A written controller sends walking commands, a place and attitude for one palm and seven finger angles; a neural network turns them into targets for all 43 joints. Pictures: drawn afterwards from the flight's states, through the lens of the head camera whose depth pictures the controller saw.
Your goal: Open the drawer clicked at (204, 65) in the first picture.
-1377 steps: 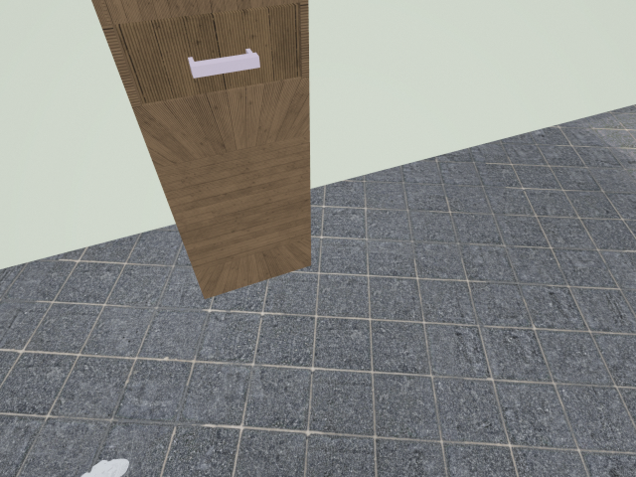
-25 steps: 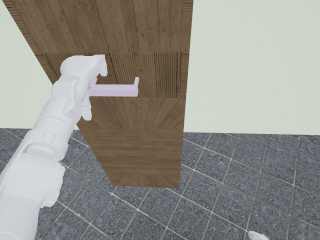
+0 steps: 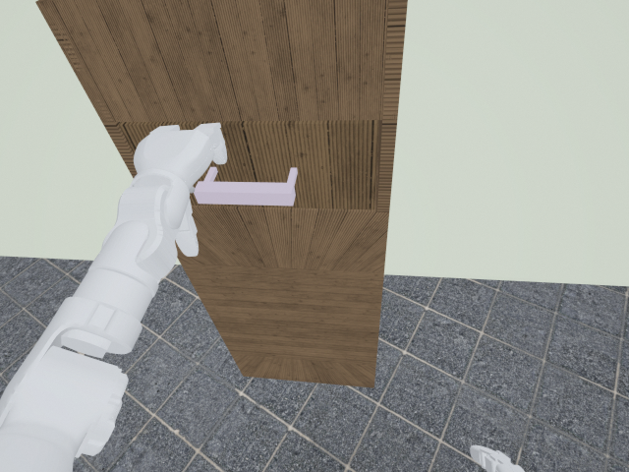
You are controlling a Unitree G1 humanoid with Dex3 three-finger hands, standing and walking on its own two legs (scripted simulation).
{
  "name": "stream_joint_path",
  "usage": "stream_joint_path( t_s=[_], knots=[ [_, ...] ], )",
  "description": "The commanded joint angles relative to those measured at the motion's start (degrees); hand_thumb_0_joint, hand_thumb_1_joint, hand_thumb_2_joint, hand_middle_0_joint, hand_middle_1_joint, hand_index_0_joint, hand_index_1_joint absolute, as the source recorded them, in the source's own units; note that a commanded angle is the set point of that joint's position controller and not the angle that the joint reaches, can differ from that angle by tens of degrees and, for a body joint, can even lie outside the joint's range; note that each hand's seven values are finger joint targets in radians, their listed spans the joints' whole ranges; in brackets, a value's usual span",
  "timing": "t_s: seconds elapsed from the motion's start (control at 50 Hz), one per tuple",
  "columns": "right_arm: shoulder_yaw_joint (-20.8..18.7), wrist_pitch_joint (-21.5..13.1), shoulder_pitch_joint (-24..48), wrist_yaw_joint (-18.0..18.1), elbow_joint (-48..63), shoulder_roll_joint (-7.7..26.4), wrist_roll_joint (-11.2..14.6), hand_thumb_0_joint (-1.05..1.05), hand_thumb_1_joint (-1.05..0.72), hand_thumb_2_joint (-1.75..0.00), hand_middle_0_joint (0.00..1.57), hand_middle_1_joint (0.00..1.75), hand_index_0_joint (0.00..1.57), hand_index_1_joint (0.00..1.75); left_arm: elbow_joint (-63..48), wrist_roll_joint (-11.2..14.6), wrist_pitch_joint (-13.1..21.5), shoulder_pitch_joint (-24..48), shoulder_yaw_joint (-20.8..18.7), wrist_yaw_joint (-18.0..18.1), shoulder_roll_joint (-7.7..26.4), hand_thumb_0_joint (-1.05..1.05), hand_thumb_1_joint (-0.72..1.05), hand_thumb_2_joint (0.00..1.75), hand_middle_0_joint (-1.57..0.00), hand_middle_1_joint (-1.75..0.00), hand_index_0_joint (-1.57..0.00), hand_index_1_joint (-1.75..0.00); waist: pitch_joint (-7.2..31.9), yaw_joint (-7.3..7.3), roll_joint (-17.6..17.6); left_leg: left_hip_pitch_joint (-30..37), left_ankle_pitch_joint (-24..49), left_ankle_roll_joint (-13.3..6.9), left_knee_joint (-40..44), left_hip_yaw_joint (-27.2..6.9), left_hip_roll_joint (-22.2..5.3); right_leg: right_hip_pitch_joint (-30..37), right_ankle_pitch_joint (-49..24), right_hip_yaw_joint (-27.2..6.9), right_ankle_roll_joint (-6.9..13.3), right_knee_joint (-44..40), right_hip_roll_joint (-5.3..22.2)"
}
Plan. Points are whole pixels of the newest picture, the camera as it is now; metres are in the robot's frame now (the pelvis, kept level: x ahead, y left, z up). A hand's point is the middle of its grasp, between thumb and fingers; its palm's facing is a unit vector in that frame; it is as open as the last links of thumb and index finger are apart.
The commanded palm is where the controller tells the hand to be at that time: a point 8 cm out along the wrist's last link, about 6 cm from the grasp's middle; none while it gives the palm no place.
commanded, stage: re-aim the fingers above the handle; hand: left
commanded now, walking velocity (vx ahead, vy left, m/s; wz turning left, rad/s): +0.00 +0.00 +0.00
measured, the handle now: (248, 183) +0.50 +0.13 +0.11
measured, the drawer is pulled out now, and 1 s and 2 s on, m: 0.00 0.00 0.00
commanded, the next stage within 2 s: lower the fingers behind the handle in 0.62 s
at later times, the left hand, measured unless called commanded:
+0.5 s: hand (188, 188) +0.43 +0.19 +0.16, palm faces -0.08 +0.03 -1.00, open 13.9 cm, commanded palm +0.41 +0.15 +0.22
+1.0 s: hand (206, 216) +0.41 +0.17 +0.13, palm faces -0.11 -0.01 -0.99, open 13.9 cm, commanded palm +0.41 +0.16 +0.21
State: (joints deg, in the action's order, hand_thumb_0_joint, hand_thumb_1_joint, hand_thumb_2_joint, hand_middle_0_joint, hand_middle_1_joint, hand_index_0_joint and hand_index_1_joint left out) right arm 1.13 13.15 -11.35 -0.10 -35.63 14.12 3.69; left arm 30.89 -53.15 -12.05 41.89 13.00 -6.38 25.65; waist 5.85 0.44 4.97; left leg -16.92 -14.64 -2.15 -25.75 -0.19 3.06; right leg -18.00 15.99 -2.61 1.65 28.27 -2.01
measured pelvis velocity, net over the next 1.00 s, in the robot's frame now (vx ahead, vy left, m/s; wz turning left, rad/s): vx -0.01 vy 0.00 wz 0.02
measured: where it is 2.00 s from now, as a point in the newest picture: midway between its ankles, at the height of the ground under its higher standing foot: outside the picture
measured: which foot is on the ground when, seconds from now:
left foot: down 0.00-1.00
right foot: down 0.00-1.00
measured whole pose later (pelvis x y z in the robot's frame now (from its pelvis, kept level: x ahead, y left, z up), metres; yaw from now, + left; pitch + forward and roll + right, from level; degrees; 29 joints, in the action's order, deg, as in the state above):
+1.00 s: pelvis -0.01 +0.00 +0.00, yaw +1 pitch +6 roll +1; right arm 0.4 12.7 -11.4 0.5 -35.4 15.3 3.2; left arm 30.4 -52.0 -8.6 40.7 16.2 -9.3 24.8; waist 4.9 0.1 4.2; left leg -18.8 -15.0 -1.9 -28.2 -1.5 3.3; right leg -19.4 16.7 -1.1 1.9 30.4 -1.7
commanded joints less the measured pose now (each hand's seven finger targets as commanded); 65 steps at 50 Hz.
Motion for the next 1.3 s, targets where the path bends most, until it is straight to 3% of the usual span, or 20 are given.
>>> stream_joint_path(
  t_s=[0.0, 0.1, 0.14, 0.24, 0.32, 0.36, 0.4, 0.46, 0.5, 0.56, 0.6, 0.66, 0.76, 0.82, 0.94, 1.02, 1.08, 1.12, 1.22, 1.28],
  knots=[
    [-3.40, -3.58, 7.70, 0.86, 10.67, 6.89, 0.13, 0.00, -0.90, -0.90, 0.20, 0.30, 0.20, 0.30, -27.69, 2.99, 6.04, 26.86, 2.33, -2.91, 3.85, 0.00, -0.50, 0.30, -0.30, -1.20, -0.30, -1.20, 19.24, -2.53, -5.99, 13.77, 26.38, -1.58, -2.51, -0.57, -0.96, 6.80, -24.56, 1.15, 0.12, -0.71, 1.30],
    [-3.33, -5.78, 4.97, 1.47, 6.09, 5.52, -0.54, 0.00, -0.90, -0.90, 0.20, 0.30, 0.20, 0.30, -26.98, 3.86, 12.40, 36.13, -1.35, 3.42, 6.02, 0.00, -0.50, 0.30, -0.30, -1.20, -0.30, -1.20, 16.00, -2.59, -1.00, 14.63, 24.44, 0.94, -2.99, -2.00, -0.92, 0.37, -17.14, 2.80, 1.38, -0.91, 0.09],
    [-3.16, -6.07, 4.84, 1.25, 4.60, 5.99, -0.91, 0.00, -0.90, -0.90, 0.20, 0.30, 0.20, 0.30, -22.43, 3.69, 12.42, 36.39, -7.49, 7.41, 11.51, 0.00, -0.50, 0.30, -0.30, -1.20, -0.30, -1.20, 17.12, -0.74, -2.81, 12.17, 23.72, 1.85, -2.51, -1.34, -0.60, 3.12, -16.89, 3.01, 1.81, -0.88, 0.11],
    [-1.58, -4.36, 7.05, 1.37, 2.31, 6.20, -1.07, 0.00, -0.90, -0.90, 0.20, 0.30, 0.20, 0.30, -1.80, 1.35, 6.53, 33.18, -13.35, 12.06, 16.73, 0.00, -0.50, 0.30, -0.30, -1.20, -0.30, -1.20, 16.03, 1.65, -10.86, 2.21, 17.18, 1.73, 0.30, 1.28, -0.84, 10.24, -16.28, 2.03, 0.99, -1.45, 1.49],
    [-1.26, -2.53, 8.36, 0.94, 3.57, 6.79, -1.06, 0.00, -0.90, -0.90, 0.20, 0.30, 0.20, 0.30, 6.49, -3.62, -1.54, 29.49, -6.35, 9.13, 11.59, 0.00, -0.50, 0.30, -0.30, -1.20, -0.30, -1.20, 17.19, 1.66, -8.14, 0.71, 18.33, 1.46, 0.68, 2.42, -1.54, 11.53, -19.55, 1.63, 0.58, -0.85, 2.26],
    [-1.78, -1.80, 8.19, 0.52, 6.45, 7.75, -0.20, 0.00, -0.90, -0.90, 0.20, 0.30, 0.20, 0.30, 5.04, -2.86, -3.41, 23.90, -3.54, 4.64, 8.53, 0.00, -0.50, 0.30, -0.30, -1.20, -0.30, -1.20, 17.81, 0.71, -11.01, 0.93, 19.38, 0.54, 0.09, 2.30, -1.61, 13.19, -23.42, 1.36, 0.13, -0.51, 2.58],
    [-2.68, -1.22, 8.29, 0.37, 8.92, 8.18, 0.23, 0.00, -0.90, -0.90, 0.20, 0.30, 0.20, 0.30, -2.48, -1.22, -2.96, 23.54, 4.21, -1.18, 0.45, 0.00, -0.50, 0.30, -0.30, -1.20, -0.30, -1.20, 17.53, -2.05, -11.07, 3.93, 19.60, -0.55, -0.85, 1.91, -1.18, 10.84, -25.73, 1.33, -0.22, -0.53, 2.53],
    [-3.04, -2.38, 8.50, 0.66, 10.64, 7.84, 0.38, 0.00, -0.90, -0.90, 0.20, 0.30, 0.20, 0.30, -17.14, 3.33, 2.49, 27.38, 10.38, -7.53, -5.13, 0.00, -0.50, 0.30, -0.30, -1.20, -0.30, -1.20, 16.55, -4.74, -9.52, 8.27, 19.82, -1.87, -2.18, 0.23, -0.48, 6.52, -24.21, 1.20, -0.30, -0.57, 2.14],
    [-3.21, -3.99, 6.89, 1.67, 10.10, 7.27, -0.18, 0.00, -0.90, -0.90, 0.20, 0.30, 0.20, 0.30, -25.98, 5.23, 8.73, 30.73, 6.55, -7.57, -0.33, 0.00, -0.50, 0.30, -0.30, -1.20, -0.30, -1.20, 19.53, -3.98, -6.38, 11.51, 21.04, -2.03, -2.93, -1.00, -0.07, 6.38, -22.86, 0.79, 0.04, -0.03, 1.88],
    [-3.89, -6.19, 3.97, 2.70, 7.86, 6.09, -1.33, 0.00, -0.90, -0.90, 0.20, 0.30, 0.20, 0.30, -34.32, 7.12, 17.22, 36.55, -4.53, -1.16, 10.44, 0.00, -0.50, 0.30, -0.30, -1.20, -0.30, -1.20, 23.97, -1.76, -1.35, 14.41, 25.25, -0.89, -3.72, -1.98, 0.06, 7.15, -23.39, 0.82, 1.05, 0.54, 0.95],
    [-3.76, -6.53, 2.51, 2.10, 4.94, 5.11, -1.18, 0.00, -0.90, -0.90, 0.20, 0.30, 0.20, 0.30, -23.62, 5.83, 16.31, 33.78, -4.86, 3.84, 8.28, 0.00, -0.50, 0.30, -0.30, -1.20, -0.30, -1.20, 19.93, -1.71, -4.63, 11.26, 24.20, 0.34, -3.52, -1.13, -0.22, 6.22, -22.08, 1.81, 0.92, -0.31, 0.56],
    [-3.15, -5.62, 2.95, 0.97, 1.86, 6.57, -0.67, 0.00, -0.90, -0.90, 0.20, 0.30, 0.20, 0.30, -6.47, 4.05, 11.32, 30.84, -12.36, 9.25, 13.65, 0.00, -0.50, 0.30, -0.30, -1.20, -0.30, -1.20, 11.18, 0.57, -9.55, 2.13, 17.88, 1.54, -0.86, 0.41, -0.62, 5.40, -16.92, 2.72, 1.12, -1.49, 0.55],
    [-2.11, -3.31, 6.04, 0.27, 2.88, 7.09, -1.12, 0.00, -0.90, -0.90, 0.20, 0.30, 0.20, 0.30, 5.63, -1.22, 2.55, 25.84, -8.23, 9.40, 11.35, 0.00, -0.50, 0.30, -0.30, -1.20, -0.30, -1.20, 14.10, 2.12, -8.22, -1.51, 15.39, 1.52, 0.45, 2.42, -1.26, 9.31, -15.63, 1.67, 0.63, -0.99, 1.80],
    [-2.97, -2.16, 6.66, -0.57, 6.19, 7.89, -0.72, 0.00, -0.90, -0.90, 0.20, 0.30, 0.20, 0.30, -0.22, -4.05, -1.06, 24.90, -2.80, 6.10, 6.88, 0.00, -0.50, 0.30, -0.30, -1.20, -0.30, -1.20, 19.29, 0.37, -7.35, 1.54, 18.81, 0.56, -1.03, 2.16, -1.78, 10.10, -20.72, 1.28, 0.70, 0.22, 2.01],
    [-3.53, -3.10, 6.51, 1.70, 10.11, 7.71, -0.29, 0.00, -0.90, -0.90, 0.20, 0.30, 0.20, 0.30, -18.36, 2.44, 7.79, 28.22, 0.70, -2.98, 5.30, 0.00, -0.50, 0.30, -0.30, -1.20, -0.30, -1.20, 17.93, -3.26, -10.24, 6.36, 16.72, -1.57, -2.69, 0.22, -0.44, 7.77, -21.37, 0.74, -0.09, -0.38, 2.02],
    [-3.96, -5.28, 3.17, 3.03, 7.06, 5.98, -0.93, 0.00, -0.90, -0.90, 0.20, 0.30, 0.20, 0.30, -22.48, 3.11, 16.69, 34.16, -4.93, 2.62, 9.90, 0.00, -0.50, 0.30, -0.30, -1.20, -0.30, -1.20, 19.03, -2.39, -2.94, 10.12, 18.61, -0.62, -3.76, -1.03, -0.45, 3.27, -17.44, 1.33, 0.90, 0.15, 0.81],
    [-4.04, -5.59, 1.38, 2.13, 4.03, 5.98, -0.47, 0.00, -0.90, -0.90, 0.20, 0.30, 0.20, 0.30, -8.90, 2.77, 14.59, 31.26, -1.27, 5.95, 3.25, 0.00, -0.50, 0.30, -0.30, -1.20, -0.30, -1.20, 11.04, -3.25, -4.87, 6.59, 15.03, 0.70, -3.21, -0.85, -1.07, -2.83, -11.94, 3.10, 1.04, -0.60, 0.18],
    [-3.86, -5.41, 1.32, 1.56, 2.94, 6.80, -0.57, 0.00, -0.90, -0.90, 0.20, 0.30, 0.20, 0.30, -1.74, 2.23, 12.43, 30.67, -3.35, 7.87, 4.64, 0.00, -0.50, 0.30, -0.30, -1.20, -0.30, -1.20, 8.85, -2.37, -6.10, 3.70, 12.23, 1.18, -2.25, -0.45, -1.21, -3.79, -9.04, 3.47, 1.25, -0.76, 0.14],
    [-4.03, -4.41, 1.95, 0.81, 4.12, 6.87, -1.66, 0.00, -0.90, -0.90, 0.20, 0.30, 0.20, 0.30, -0.86, -2.33, 8.93, 31.62, -5.79, 10.84, 7.50, 0.00, -0.50, 0.30, -0.30, -1.20, -0.30, -1.20, 21.01, -0.24, -5.83, 2.53, 18.21, 0.90, -3.95, 0.64, -1.19, 4.03, -16.59, 2.13, 1.35, 2.14, 0.87],
    [-4.30, -3.68, 2.20, 0.92, 5.40, 6.84, -1.71, 0.00, -0.90, -0.90, 0.20, 0.30, 0.20, 0.30, -1.70, -2.80, 8.46, 28.22, -5.91, 10.45, 7.26, 0.00, -0.50, 0.30, -0.30, -1.20, -0.30, -1.20, 22.77, -0.29, -7.44, 1.92, 19.69, 0.30, -4.62, 0.94, -1.42, 6.04, -19.91, 1.65, 1.00, 2.84, 1.08]
  ],
)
